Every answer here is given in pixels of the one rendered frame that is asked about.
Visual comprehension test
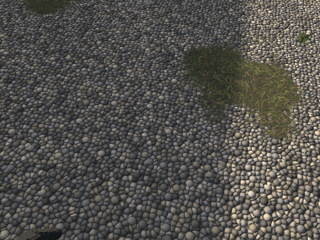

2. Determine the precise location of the robot left hand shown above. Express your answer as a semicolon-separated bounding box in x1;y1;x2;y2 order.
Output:
16;227;62;240

